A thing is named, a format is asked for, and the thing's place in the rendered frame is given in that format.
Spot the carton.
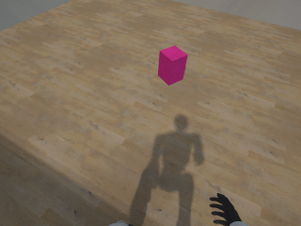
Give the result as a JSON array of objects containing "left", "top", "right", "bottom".
[{"left": 158, "top": 45, "right": 188, "bottom": 86}]

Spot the robot right hand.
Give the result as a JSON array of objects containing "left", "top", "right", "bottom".
[{"left": 210, "top": 193, "right": 242, "bottom": 226}]

